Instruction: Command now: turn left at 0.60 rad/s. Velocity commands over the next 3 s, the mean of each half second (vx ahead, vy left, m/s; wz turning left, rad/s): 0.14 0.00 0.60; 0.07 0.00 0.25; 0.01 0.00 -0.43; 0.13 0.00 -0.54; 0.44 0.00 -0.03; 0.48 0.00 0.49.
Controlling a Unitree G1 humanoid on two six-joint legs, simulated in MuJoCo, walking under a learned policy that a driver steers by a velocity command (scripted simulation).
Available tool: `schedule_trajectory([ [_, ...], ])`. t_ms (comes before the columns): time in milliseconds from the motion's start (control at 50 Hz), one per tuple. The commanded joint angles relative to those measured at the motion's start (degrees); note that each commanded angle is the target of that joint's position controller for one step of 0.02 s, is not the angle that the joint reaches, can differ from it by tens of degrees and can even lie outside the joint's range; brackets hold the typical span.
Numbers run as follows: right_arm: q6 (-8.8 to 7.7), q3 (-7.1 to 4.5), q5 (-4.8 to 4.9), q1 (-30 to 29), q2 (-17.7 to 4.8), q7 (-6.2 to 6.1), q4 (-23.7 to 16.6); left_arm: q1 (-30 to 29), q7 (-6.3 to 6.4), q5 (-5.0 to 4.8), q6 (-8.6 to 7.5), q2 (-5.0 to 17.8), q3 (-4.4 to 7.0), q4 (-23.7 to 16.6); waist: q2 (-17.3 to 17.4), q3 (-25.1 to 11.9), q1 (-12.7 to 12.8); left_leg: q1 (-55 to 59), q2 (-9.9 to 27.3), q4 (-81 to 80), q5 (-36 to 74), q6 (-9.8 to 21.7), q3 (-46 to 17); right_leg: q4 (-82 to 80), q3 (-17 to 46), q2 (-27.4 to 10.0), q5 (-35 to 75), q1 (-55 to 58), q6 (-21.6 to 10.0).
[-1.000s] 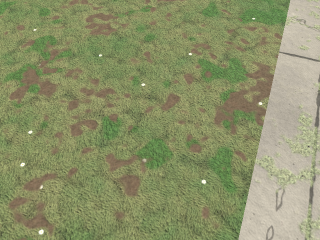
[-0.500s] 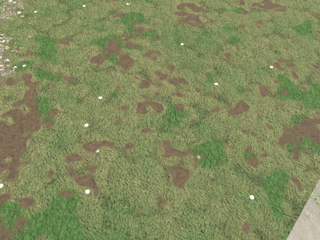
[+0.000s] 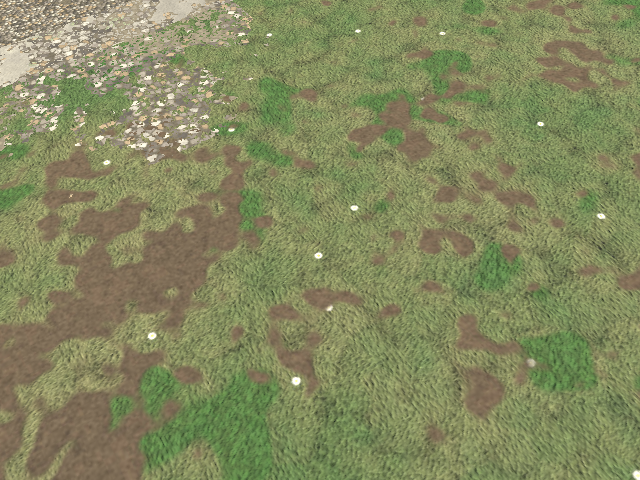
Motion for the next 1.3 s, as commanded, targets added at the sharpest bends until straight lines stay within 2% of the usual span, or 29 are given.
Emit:
schedule_trajectory([
  [20, 0.31, -2.32, 0.36, 2.2, -5.5, -0.05, -2.7, -3.9, 1.23, -0.61, -0.3, 7.6, 1.5, -5.2, -10.0, -2.9, -0.9, -7.6, 3.9, 10.6, 3.2, -3.0, 1.7, -9.1, 10.1, -14.8, 21.9, 7.3, -11.0],
  [140, 0.01, -0.4, 0.03, -3.3, -1.9, 1.06, -6.0, -0.3, 1.57, -0.45, 1.23, 11.0, 2.89, -4.5, -12.9, -6.0, 2.9, -3.0, 7.8, -7.3, 3.8, -3.8, 7.1, -8.8, 4.4, -16.9, 24.6, 13.1, -12.3],
  [200, 0.1, -0.27, 0.46, -2.7, -2.3, 1.84, -6.1, 0.6, 0.61, -1.68, 1.1, 12.5, 3.51, -4.2, -13.7, -6.0, 3.4, 3.9, 7.7, -15.6, 4.5, -1.4, 10.7, -12.0, 3.2, -17.5, 5.0, 8.7, -11.4],
  [280, -0.63, -1.09, 0.68, 6.0, -2.8, 2.56, -2.4, -0.5, -0.43, -3.23, 0.02, 11.0, 2.97, -3.3, -11.0, -4.8, -1.7, 19.9, 5.0, -32.2, 10.9, 4.1, 14.4, -6.8, -0.5, -16.3, -9.1, -0.2, -7.3],
  [300, -0.97, -2.13, 1.04, 12.3, -4.5, 2.18, 0.0, 0.5, -0.75, -2.58, -0.28, 7.5, 1.96, -2.9, -5.4, -6.5, -3.7, 29.7, 5.1, -34.7, 9.6, 6.0, 11.5, 3.2, -4.9, -13.4, -11.7, -6.4, -4.6],
  [320, -1.66, -3.47, 0.86, 18.5, -10.3, 1.35, 0.4, -2.0, -1.28, -0.27, -0.74, 2.7, 0.32, -5.2, 11.1, -6.4, -5.3, 38.4, 19.2, -39.7, 10.6, 11.3, -10.9, 28.1, -10.1, -6.9, -21.4, -22.2, 0.7],
  [340, -3.82, -3.48, -0.42, 16.5, -14.0, 2.22, -1.9, -6.4, -1.1, -1.13, -2.15, 4.6, 0.78, -9.3, 13.8, -4.8, -5.1, 35.5, 27.8, -47.6, -2.4, 22.3, -35.0, 37.5, -0.9, 0.0, -22.9, -37.0, 1.6],
  [360, -5.26, -2.25, -0.59, 15.0, -9.2, 2.66, -1.8, -8.9, -1.38, -2.94, -3.24, 8.7, 1.8, -9.6, 8.2, -1.4, -5.6, 34.0, 27.3, -50.0, -6.2, 22.3, -32.2, 40.3, 3.2, -3.3, -18.5, -39.1, 0.4],
  [380, -5.88, -1.15, -0.52, 12.2, -6.6, 2.54, -1.7, -7.9, -1.68, -3.08, -3.85, 10.2, 2.32, -9.0, 7.5, 1.8, -3.5, 31.6, 25.1, -49.5, 0.3, 20.0, -26.4, 38.6, 3.2, -4.4, -12.3, -38.6, -0.4],
  [400, -5.88, -0.7, -0.36, 9.8, -5.6, 2.16, -2.3, -6.3, -1.51, -1.69, -4.09, 10.0, 2.44, -7.4, 4.8, 2.2, -2.0, 29.9, 22.1, -47.9, 10.7, 17.8, -20.4, 36.6, 3.0, -5.4, -7.8, -36.0, 0.1],
  [440, -5.17, -0.32, -0.8, 6.6, -5.8, 0.88, -2.8, -5.3, -1.49, 0.03, -4.13, 9.4, 2.5, -6.4, 5.0, 0.4, -0.1, 27.0, 18.4, -46.3, 33.9, 15.5, -12.0, 32.7, 1.7, -4.7, -1.6, -29.4, 2.2],
  [480, -4.71, -0.6, -1.01, 6.7, -6.5, -0.22, -2.3, -4.5, -1.43, 0.04, -3.56, 7.2, 1.87, -5.3, 3.3, -2.4, 0.4, 25.9, 16.6, -44.2, 47.2, 14.6, -7.3, 30.0, 0.2, -2.7, 2.8, -25.3, 3.8],
  [560, -3.23, -1.04, -0.06, 9.0, -7.1, -1.49, -0.5, -9.2, -1.42, -0.65, -2.52, 4.4, 0.56, -6.2, 4.3, -2.7, -1.3, 23.6, 13.9, -41.1, 48.5, 12.3, -5.1, 16.8, 0.0, 0.3, 8.8, -20.8, 4.8],
  [640, -2.44, -0.95, -0.02, 10.2, -7.0, -1.7, 1.1, -11.7, -2.77, -1.1, -2.63, 4.9, 0.43, -6.2, 4.7, -3.3, -3.1, 24.3, 15.4, -38.4, 46.9, 11.5, -7.2, 8.5, 0.0, 0.9, 11.4, -16.5, 3.8],
  [700, -2.61, -0.5, -0.12, 8.7, -6.1, -1.45, 1.5, -9.3, -3.12, -0.78, -3.5, 6.6, 1.19, -5.6, 5.4, -3.7, -1.9, 25.1, 15.8, -34.3, 47.8, 10.7, -9.9, 3.9, -0.1, 1.4, 9.7, -11.1, 1.2],
  [740, -3.26, 0.03, 0.11, 6.6, -4.9, -1.23, 1.3, -4.4, -2.6, 0.28, -4.52, 7.9, 1.81, -4.6, 4.5, -6.4, 1.5, 24.6, 11.6, -27.0, 53.0, 8.3, -8.6, -4.7, -1.1, 1.2, 21.5, -0.5, -1.9],
  [760, -3.75, 0.88, -1.2, 6.7, -2.4, -1.08, -0.2, 0.3, -2.15, 1.42, -5.06, 11.0, 2.16, -4.8, -0.9, -13.7, 2.8, 18.7, 7.8, -17.0, 41.3, 5.8, -7.4, -1.6, 7.5, -7.9, 42.5, 13.5, -6.0],
  [780, -3.75, 1.82, -1.89, 15.0, 0.3, -0.97, 1.0, 3.0, -1.94, 2.0, -4.44, 12.5, 2.08, -3.8, -14.9, -21.3, -0.4, 5.3, -0.7, 1.4, -6.5, 1.2, -5.0, 0.9, 24.5, -23.0, 62.9, 28.9, -18.1],
  [800, -3.31, 0.82, -1.32, 17.0, -4.7, -0.79, 2.4, 3.4, -2.26, -0.06, -3.81, 8.0, 1.04, -2.9, -13.3, -23.2, -0.4, 3.6, 0.2, 7.3, -13.6, -0.8, -7.0, -3.6, 32.1, -25.0, 47.3, 24.8, -20.7],
  [820, -2.29, -0.17, -0.24, 12.4, -7.2, -0.91, 2.6, 0.2, -2.25, -1.16, -3.42, 6.2, 0.39, -3.6, -9.5, -15.2, 0.2, 0.7, 2.7, 10.4, -10.8, -2.1, -5.5, -5.2, 26.4, -21.6, 34.2, 19.3, -18.2],
  [860, -0.46, 0.13, -0.83, 8.1, -5.3, -1.49, 2.4, -4.0, -2.21, -0.8, -2.36, 3.1, -1.05, -3.3, -7.1, -7.9, -0.5, 1.7, 5.8, 4.5, -6.1, -3.2, -2.3, -9.0, 19.1, -15.6, 16.4, 8.5, -13.6],
  [900, 0.18, 1.14, -1.09, 7.6, -1.6, -1.28, 2.4, -6.8, -1.97, -0.6, -1.2, 5.1, -0.57, -3.0, -11.3, -3.9, -2.0, 8.7, 6.7, -9.7, -4.5, -3.5, 2.3, -12.0, 14.2, -10.1, 8.3, -0.2, -10.6],
  [980, -1.07, 1.15, -1.17, 7.2, -1.3, -1.5, 3.5, -4.4, -1.1, -1.56, -0.11, 9.9, 1.21, -3.4, -11.4, -7.3, -0.6, 14.5, 4.9, -23.5, 5.5, -2.0, 4.5, -10.3, 16.3, -10.7, 10.2, 2.0, -12.2],
  [1060, -1.79, 0.5, -1.89, 6.6, -2.3, -1.2, 3.2, -4.9, -0.27, -2.41, 1.02, 8.6, 0.85, -4.2, -9.2, -6.2, -1.9, 22.4, 6.3, -34.4, 15.1, 2.5, 4.0, -8.4, 17.2, -8.1, -3.1, -6.2, -7.4],
  [1100, -1.94, -0.92, -2.66, 6.0, -6.5, -1.33, 3.4, -5.1, -0.53, -1.91, 0.79, 5.8, 0.28, -5.9, 6.1, -3.1, 0.1, 19.5, 15.5, -39.5, 9.3, 8.6, -5.1, 2.6, 5.8, 0.5, -9.8, -12.5, -1.8],
  [1120, -2.2, -0.67, -2.88, 3.4, -5.4, -1.31, 1.9, -4.3, -0.69, -1.91, 0.65, 6.2, 0.45, -5.5, 9.8, -1.7, -0.3, 18.1, 20.7, -43.2, 14.1, 11.9, -9.9, 11.1, 1.5, 3.1, -9.3, -13.5, -0.1],
  [1180, -3.68, -0.26, -2.34, 0.0, -3.9, -1.82, 0.2, -0.1, -0.89, -2.44, 1.5, 8.4, 2.23, -4.2, 5.2, -2.8, 0.3, 22.3, 25.9, -39.7, 41.1, 15.8, -9.2, 33.6, 3.4, 0.4, -17.6, -19.8, 2.6],
  [1240, -3.18, -0.65, -1.13, -0.3, -4.3, -1.73, 0.8, -1.1, -1.42, -2.57, 2.54, 4.8, 1.02, -5.2, 4.5, -3.3, -0.6, 26.1, 22.4, -37.5, 46.8, 13.8, -1.1, 29.3, 0.7, -1.5, -12.6, -20.5, 4.7],
  [1300, -1.96, -1.43, -1.08, 0.0, -5.9, -1.62, 0.9, -3.4, -2.69, -2.84, 2.86, 4.4, 0.49, -7.5, 6.9, -5.0, -2.1, 24.9, 21.6, -36.4, 46.2, 13.2, 3.2, 19.7, -3.2, -1.3, -10.1, -13.1, 4.7],
])
Next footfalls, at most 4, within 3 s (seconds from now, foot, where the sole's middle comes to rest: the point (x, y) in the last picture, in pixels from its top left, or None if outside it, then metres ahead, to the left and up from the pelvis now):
0.30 left None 0.01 0.15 -0.77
0.74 right None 0.31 0.05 -0.77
1.06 left None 0.16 0.24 -0.77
1.40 right None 0.26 0.00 -0.77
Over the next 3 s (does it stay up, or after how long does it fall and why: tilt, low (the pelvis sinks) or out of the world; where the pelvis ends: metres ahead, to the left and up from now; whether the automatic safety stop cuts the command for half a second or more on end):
stays up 0.72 0.00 0.00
